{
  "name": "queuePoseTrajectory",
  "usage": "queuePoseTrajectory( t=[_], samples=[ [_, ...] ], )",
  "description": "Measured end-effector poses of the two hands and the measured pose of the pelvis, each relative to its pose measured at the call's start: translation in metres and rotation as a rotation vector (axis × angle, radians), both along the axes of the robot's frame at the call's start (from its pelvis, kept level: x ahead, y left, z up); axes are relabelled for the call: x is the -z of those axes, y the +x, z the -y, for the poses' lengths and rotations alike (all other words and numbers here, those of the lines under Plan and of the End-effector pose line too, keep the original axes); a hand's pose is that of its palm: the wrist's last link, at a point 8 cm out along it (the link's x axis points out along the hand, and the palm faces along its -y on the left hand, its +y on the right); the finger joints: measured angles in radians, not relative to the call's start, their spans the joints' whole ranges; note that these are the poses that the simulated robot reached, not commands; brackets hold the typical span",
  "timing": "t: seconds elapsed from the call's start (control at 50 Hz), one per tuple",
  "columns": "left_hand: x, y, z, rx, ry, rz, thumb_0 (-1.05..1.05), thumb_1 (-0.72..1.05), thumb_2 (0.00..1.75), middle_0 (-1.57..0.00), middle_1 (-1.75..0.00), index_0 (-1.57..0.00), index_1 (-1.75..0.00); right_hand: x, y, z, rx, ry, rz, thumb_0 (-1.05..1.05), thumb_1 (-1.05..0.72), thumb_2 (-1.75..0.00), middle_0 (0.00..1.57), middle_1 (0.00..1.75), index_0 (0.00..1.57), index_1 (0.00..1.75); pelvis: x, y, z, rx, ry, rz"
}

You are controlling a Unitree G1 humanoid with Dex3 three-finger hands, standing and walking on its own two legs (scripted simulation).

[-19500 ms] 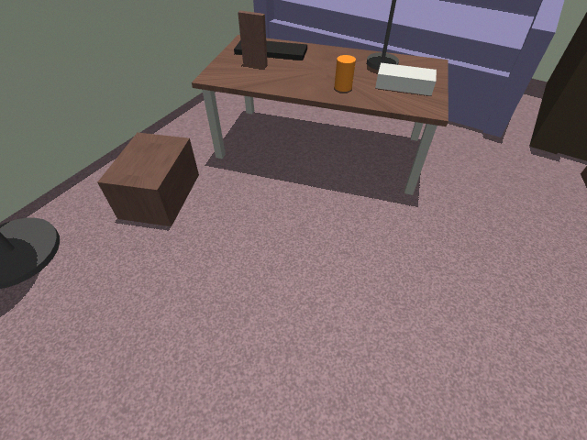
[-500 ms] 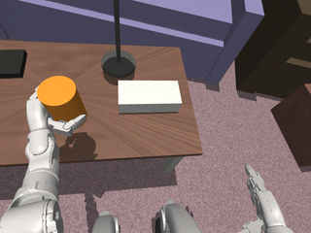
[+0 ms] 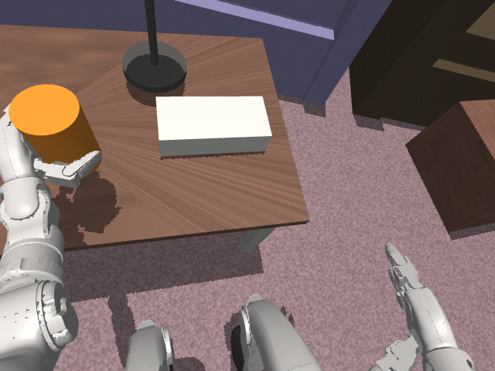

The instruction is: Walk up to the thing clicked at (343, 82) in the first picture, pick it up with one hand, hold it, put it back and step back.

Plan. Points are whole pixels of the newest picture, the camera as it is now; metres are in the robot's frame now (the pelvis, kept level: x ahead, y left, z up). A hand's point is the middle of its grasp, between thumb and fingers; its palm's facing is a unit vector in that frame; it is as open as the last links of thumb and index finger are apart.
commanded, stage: crouch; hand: left
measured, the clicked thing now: (62, 136) +0.51 +0.19 +0.00
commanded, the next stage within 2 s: lower in 0.26 s
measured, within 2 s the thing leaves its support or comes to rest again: rests again in 1.54 s
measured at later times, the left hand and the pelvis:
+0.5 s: hand (67, 139) +0.53 +0.20 -0.04, palm faces +0.17 -0.98 -0.02, open 10.9 cm; pelvis -0.01 +0.01 -0.02, yaw -1 degrees
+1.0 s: hand (77, 151) +0.54 +0.20 -0.10, palm faces +0.17 -0.99 -0.03, open 10.9 cm; pelvis -0.01 +0.01 -0.05, yaw -2 degrees
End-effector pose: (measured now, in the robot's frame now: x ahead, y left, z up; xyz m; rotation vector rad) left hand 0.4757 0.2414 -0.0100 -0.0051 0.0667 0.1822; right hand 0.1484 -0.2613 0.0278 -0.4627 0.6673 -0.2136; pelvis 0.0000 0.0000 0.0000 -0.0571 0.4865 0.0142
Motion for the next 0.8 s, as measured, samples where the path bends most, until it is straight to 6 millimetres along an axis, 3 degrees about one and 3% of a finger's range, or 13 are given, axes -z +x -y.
queuePoseTrajectory(
  t=[0.46, 0.8],
  samples=[
    [0.026, 0.027, -0.004, 0.006, 0.012, -0.008, -0.01, -0.53, 1.14, -0.64, -0.98, -0.69, -1.02, -0.001, -0.009, 0.002, 0.021, -0.083, 0.025, -0.01, 0.50, -0.06, 0.06, 0.05, 0.06, 0.05, 0.022, -0.010, -0.005, 0.011, -0.019, -0.056],
    [0.074, 0.034, -0.005, -0.002, 0.000, -0.018, -0.01, -0.53, 1.14, -0.62, -1.00, -0.68, -1.04, 0.006, -0.003, -0.002, -0.010, -0.135, 0.019, -0.01, 0.50, -0.06, 0.06, 0.05, 0.06, 0.05, 0.043, -0.010, -0.004, 0.015, -0.028, -0.107]
  ],
)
